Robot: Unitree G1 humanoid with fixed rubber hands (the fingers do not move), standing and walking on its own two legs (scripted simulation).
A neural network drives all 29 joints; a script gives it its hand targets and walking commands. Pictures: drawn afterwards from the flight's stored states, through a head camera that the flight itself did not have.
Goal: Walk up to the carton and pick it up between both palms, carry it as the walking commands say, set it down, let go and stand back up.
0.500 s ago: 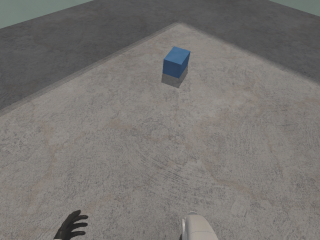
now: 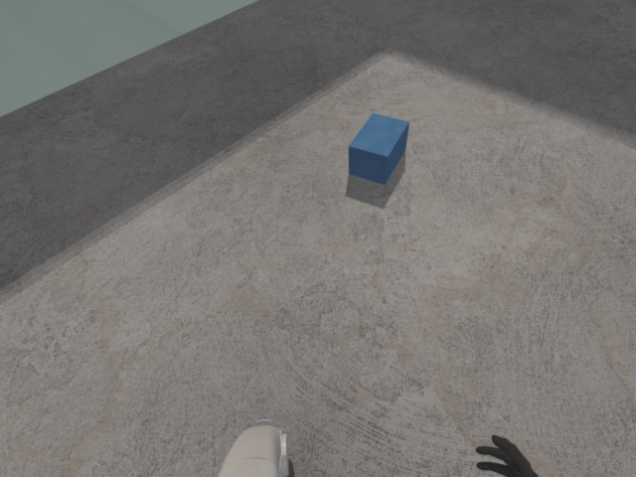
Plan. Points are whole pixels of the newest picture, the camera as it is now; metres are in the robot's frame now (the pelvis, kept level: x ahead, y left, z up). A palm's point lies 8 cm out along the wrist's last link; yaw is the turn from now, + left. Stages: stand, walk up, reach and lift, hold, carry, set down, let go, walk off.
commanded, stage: walk up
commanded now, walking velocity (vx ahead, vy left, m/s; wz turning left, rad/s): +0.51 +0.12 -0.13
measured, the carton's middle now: (378, 148) +1.54 -0.11 -0.71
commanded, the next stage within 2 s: none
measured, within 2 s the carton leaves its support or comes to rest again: neither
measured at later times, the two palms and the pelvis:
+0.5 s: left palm (189, 327) +0.36 +0.28 -0.15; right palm (502, 463) +0.17 -0.20 -0.11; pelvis +0.26 +0.04 +0.00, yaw +0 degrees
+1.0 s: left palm (239, 275) +0.45 +0.20 -0.12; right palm (499, 229) +0.59 -0.30 -0.14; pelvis +0.50 -0.05 +0.00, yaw -1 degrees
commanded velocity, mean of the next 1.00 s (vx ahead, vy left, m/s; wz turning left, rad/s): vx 0.50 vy -0.05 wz -0.03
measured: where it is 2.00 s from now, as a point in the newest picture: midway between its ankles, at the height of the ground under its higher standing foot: (366, 258)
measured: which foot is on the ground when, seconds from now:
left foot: up 0.00-0.16, down 0.18-0.70, up 0.72-1.00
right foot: down 0.00-0.18, up 0.20-0.68, down 0.70-1.00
